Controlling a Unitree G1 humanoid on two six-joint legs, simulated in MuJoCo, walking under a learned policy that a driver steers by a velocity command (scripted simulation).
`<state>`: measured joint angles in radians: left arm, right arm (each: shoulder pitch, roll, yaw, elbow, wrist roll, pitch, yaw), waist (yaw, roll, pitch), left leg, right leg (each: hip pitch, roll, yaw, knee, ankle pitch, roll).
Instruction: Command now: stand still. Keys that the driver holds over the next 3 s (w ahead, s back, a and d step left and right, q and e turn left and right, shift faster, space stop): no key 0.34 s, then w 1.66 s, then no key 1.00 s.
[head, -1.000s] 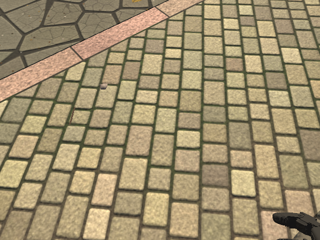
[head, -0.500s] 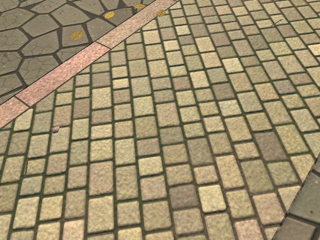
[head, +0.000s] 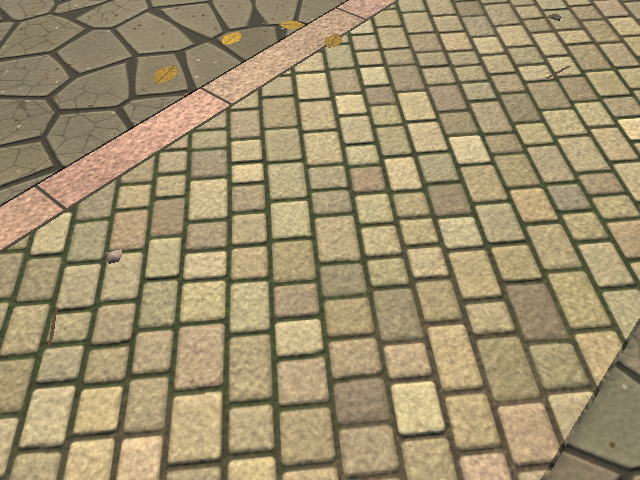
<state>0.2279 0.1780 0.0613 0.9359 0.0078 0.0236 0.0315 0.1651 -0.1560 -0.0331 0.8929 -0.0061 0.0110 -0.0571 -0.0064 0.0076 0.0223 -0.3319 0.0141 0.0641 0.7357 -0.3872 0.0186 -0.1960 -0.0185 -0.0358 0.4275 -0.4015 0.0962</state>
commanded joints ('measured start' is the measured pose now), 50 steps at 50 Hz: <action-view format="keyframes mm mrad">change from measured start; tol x16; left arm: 1 10 56 8 -14 4 -20 3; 24 316 148 12 92 1 -52 23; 50 -195 65 -17 -119 -22 -103 -44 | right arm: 1 -28 -82 -21 -28 3 -8 -2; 29 -153 -44 -16 100 34 -81 63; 38 339 -310 -64 194 3 -112 68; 42 103 -114 4 165 -2 -138 97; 50 243 -132 14 181 4 -125 41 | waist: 1 -12 -17 -14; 33 -39 -146 50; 36 -169 -33 -32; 37 -195 311 -104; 41 -45 45 11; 50 -21 31 41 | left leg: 1 -69 50 -107 -185 -92 75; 18 -55 20 -35 -64 74 18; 20 -201 -34 49 87 -164 19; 26 -602 91 -36 460 -159 83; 35 127 -46 124 30 3 57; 36 253 37 -40 -81 -27 99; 38 453 403 -1008 -584 -335 328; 43 109 221 -320 -531 40 134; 50 236 171 -107 -609 431 147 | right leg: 1 41 -26 26 -37 204 -48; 10 -134 -100 71 -142 -85 -125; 17 51 -91 41 -46 357 -130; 22 89 -354 454 -304 -491 -324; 27 189 -327 378 -313 -251 -301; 34 -201 -214 102 -210 -104 -269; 36 -301 -121 -16 166 204 -196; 38 -657 76 144 937 -86 -118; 40 -755 -15 152 1062 72 -167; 50 -626 -93 31 454 447 -134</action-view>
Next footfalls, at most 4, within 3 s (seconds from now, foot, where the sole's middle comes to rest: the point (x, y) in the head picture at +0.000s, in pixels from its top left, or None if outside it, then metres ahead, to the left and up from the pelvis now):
0.70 left None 0.20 0.15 -0.75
1.26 right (366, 442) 0.59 -0.05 -0.75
1.80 left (257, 323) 0.89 0.19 -0.75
2.28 right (340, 247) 1.14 -0.01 -0.75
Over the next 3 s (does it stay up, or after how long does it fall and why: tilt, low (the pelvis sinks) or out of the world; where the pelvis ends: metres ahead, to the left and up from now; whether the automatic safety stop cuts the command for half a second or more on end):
stays up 1.06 0.11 0.02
